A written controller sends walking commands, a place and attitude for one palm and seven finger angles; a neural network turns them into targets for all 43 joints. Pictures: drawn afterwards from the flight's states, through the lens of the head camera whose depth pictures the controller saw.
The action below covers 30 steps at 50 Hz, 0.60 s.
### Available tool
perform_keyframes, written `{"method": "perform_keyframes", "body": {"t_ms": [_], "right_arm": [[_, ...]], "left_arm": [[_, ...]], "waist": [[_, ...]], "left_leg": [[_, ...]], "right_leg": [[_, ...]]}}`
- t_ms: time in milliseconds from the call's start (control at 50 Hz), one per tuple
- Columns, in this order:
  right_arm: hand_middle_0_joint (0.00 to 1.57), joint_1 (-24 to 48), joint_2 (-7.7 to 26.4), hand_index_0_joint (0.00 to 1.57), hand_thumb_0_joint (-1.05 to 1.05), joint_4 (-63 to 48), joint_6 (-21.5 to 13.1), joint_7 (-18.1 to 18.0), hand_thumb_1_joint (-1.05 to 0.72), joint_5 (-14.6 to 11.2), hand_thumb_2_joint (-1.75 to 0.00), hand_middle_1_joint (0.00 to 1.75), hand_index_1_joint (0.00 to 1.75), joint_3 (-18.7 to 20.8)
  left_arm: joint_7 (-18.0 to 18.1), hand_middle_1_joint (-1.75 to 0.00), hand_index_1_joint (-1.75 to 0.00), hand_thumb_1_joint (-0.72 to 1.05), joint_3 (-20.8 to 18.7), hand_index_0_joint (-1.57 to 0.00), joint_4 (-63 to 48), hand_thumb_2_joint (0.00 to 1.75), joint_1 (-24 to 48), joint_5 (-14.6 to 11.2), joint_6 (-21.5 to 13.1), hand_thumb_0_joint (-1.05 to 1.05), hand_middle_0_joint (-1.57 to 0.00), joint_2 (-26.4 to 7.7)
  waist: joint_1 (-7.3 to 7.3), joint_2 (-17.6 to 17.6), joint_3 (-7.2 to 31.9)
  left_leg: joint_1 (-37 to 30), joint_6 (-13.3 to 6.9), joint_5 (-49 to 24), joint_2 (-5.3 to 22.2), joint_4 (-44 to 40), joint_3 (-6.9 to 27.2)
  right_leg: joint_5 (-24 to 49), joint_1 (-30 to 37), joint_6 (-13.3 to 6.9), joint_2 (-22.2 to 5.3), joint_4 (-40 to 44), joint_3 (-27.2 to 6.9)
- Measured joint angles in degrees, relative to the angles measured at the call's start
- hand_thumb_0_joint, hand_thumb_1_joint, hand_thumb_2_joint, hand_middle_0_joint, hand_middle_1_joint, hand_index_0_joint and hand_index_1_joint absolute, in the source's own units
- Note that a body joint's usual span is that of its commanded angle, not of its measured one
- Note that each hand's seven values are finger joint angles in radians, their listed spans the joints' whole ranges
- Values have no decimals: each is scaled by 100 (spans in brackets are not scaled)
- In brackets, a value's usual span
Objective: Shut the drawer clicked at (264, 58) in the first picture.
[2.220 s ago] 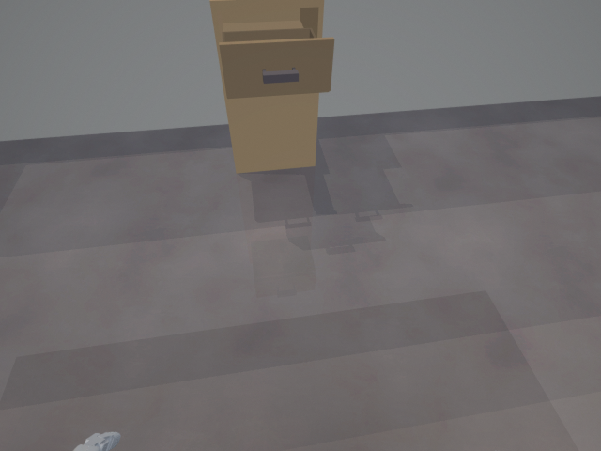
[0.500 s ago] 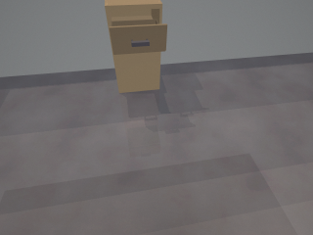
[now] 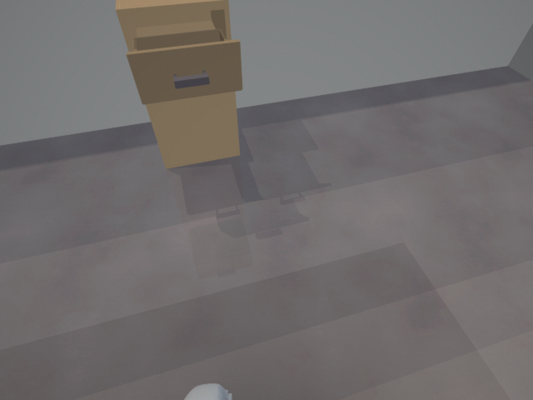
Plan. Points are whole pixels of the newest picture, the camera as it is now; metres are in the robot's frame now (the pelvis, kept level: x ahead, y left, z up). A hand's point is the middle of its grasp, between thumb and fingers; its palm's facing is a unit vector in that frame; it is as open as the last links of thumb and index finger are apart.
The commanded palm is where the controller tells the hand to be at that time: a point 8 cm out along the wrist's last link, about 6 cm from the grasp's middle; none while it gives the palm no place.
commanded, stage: walk to a spot facing it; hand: left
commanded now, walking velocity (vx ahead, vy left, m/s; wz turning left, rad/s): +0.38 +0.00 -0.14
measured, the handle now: (190, 77) +1.09 +0.35 -0.09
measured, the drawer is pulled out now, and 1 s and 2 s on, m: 0.30 0.30 0.30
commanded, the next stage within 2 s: turn to face it in 1.12 s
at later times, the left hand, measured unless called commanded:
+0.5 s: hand (156, 327) +0.27 +0.24 -0.17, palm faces -0.05 -0.99 -0.16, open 7.4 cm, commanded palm none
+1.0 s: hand (216, 237) +0.49 +0.16 -0.16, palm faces -0.15 -0.97 -0.21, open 7.2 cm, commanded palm none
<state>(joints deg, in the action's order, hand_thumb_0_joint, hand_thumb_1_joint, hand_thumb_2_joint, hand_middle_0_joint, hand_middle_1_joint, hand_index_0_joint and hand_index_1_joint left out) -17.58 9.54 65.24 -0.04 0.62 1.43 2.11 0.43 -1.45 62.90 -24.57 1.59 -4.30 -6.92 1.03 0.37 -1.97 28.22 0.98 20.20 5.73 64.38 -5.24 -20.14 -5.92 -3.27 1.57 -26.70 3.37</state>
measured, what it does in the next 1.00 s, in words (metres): walks ahead: left foot, then right foot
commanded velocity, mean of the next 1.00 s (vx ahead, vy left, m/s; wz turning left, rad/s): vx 0.37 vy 0.00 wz -0.13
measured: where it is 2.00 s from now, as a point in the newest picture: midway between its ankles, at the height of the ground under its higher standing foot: (282, 298)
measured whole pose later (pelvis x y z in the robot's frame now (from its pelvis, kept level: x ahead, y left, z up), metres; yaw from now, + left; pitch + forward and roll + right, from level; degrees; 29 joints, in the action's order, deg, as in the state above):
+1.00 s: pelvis +0.41 -0.02 +0.00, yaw -11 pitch +0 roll -1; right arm -17.4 8.9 61.5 -0.6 0.9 1.7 3.2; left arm 0.4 -3.4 60.3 -15.0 1.5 -4.0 -10.0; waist -2.1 1.5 -0.8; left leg 30.3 1.3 14.9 8.9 57.2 -5.3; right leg -13.8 -8.7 -2.2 -0.1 -22.8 9.4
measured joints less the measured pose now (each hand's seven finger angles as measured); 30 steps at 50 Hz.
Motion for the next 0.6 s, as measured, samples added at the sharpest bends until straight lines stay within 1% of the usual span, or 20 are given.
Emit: {"method": "perform_keyframes", "body": {"t_ms": [40,100,160,200,220,240,260,280,300,320,340,360,380,420,480,540,600], "right_arm": [[19,261,-16,20,1,-204,-27,39,-91,-11,-89,30,30,40],[19,655,15,20,1,-461,-80,62,-93,-27,-89,30,30,89],[19,977,26,20,1,-653,-143,106,-93,-48,-89,30,30,79],[19,1137,16,20,1,-759,-213,106,-93,-42,-89,30,30,56],[19,1182,20,20,1,-819,-277,92,-93,-26,-89,30,30,36],[19,1201,52,20,1,-887,-356,72,-93,11,-89,30,30,20],[19,1225,24,20,1,-919,-419,32,-92,34,-89,30,30,28],[19,1214,-17,20,0,-925,-443,4,-92,29,-89,30,30,18],[19,1162,-54,20,0,-915,-432,-15,-92,21,-89,30,30,5],[19,1083,-90,20,0,-888,-411,-35,-92,19,-89,30,30,-1],[19,983,-126,20,0,-844,-396,-59,-92,21,-89,30,30,-4],[19,866,-159,20,0,-788,-392,-81,-92,22,-89,30,30,-8],[20,744,-185,20,0,-733,-403,-122,-92,0,-89,30,30,27],[20,527,-124,20,-1,-643,-430,-188,-95,-18,-89,30,30,115],[20,218,-17,20,-1,-496,-412,-151,-96,-5,-89,30,30,115],[20,-61,26,20,-1,-380,-406,-126,-95,-2,-89,30,30,105],[20,-308,11,20,0,-288,-398,-105,-94,14,-89,30,30,91]], "left_arm": [[4,-30,-30,91,21,-20,118,90,-119,10,14,0,-21,60],[7,-30,-30,91,30,-20,246,90,-220,12,23,0,-21,115],[17,-30,-30,91,-4,-20,295,90,-255,10,31,0,-21,85],[19,-30,-30,91,-41,-20,309,90,-279,9,36,0,-21,28],[18,-30,-30,91,-60,-20,316,90,-312,2,43,1,-21,7],[8,-30,-30,90,-87,-20,316,90,-361,-18,66,1,-21,17],[-14,-30,-30,91,-114,-20,326,90,-298,-45,119,1,-21,-25],[-27,-30,-30,91,-136,-20,318,90,-199,-53,173,1,-21,-91],[-33,-30,-30,91,-153,-20,284,90,-95,-53,219,1,-21,-156],[-44,-30,-30,91,-174,-20,237,90,23,-40,251,1,-21,-216],[-61,-30,-30,91,-197,-20,172,90,153,-19,273,1,-20,-270],[-78,-30,-30,91,-216,-20,89,90,284,3,288,1,-20,-314],[-91,-30,-30,91,-234,-20,-11,90,405,20,300,1,-20,-345],[-110,-30,-30,91,-261,-20,-212,90,606,41,312,1,-20,-363],[-145,-30,-30,91,-281,-19,-435,90,850,56,354,1,-20,-343],[-191,-30,-30,91,-275,-19,-522,90,1060,60,408,0,-20,-305],[-223,-30,-30,91,-263,-19,-542,90,1246,54,464,0,-20,-279]], "waist": [[-34,-25,31],[-22,-33,-4],[58,-60,-85],[104,-129,-136],[108,-151,-146],[103,-79,-118],[68,-118,-144],[68,-189,-168],[81,-241,-154],[89,-272,-123],[92,-287,-89],[91,-289,-53],[91,-291,-14],[75,-290,70],[48,-268,163],[-39,-217,167],[-179,-162,109]], "left_leg": [[313,33,-339,63,-392,-31],[516,17,-770,108,-1225,-47],[425,-72,-979,62,-2023,-100],[161,-167,-970,-60,-2508,-174],[-65,-225,-992,-128,-2776,-209],[-250,-337,-1081,-101,-2965,-164],[-224,-407,-1069,-113,-2731,-203],[-262,-442,-921,-138,-2541,-276],[-360,-457,-776,-156,-2494,-351],[-495,-459,-686,-177,-2559,-414],[-649,-447,-658,-203,-2700,-461],[-807,-422,-693,-231,-2885,-495],[-959,-425,-726,-270,-3080,-531],[-1243,-457,-778,-353,-3455,-614],[-1635,-475,-805,-448,-3921,-739],[-2004,-446,-768,-501,-4261,-836],[-2327,-372,-654,-494,-4457,-916]], "right_leg": [[74,244,29,-5,349,-84],[70,600,114,-10,701,-186],[-90,952,218,-25,861,-228],[-354,1097,302,-88,693,-264],[-575,1054,323,-123,346,-296],[-801,822,299,-96,-339,-273],[-934,438,237,-116,-1389,-302],[-941,10,158,-125,-2459,-371],[-832,-425,99,-136,-3361,-387],[-627,-835,70,-174,-4015,-342],[-404,-1205,64,-230,-4414,-273],[-200,-1531,73,-297,-4597,-202],[-25,-1819,93,-373,-4614,-156],[271,-2275,149,-519,-4373,-117],[692,-2681,258,-703,-3759,-87],[1010,-2763,340,-821,-2987,-53],[1086,-2609,368,-860,-2180,7]]}}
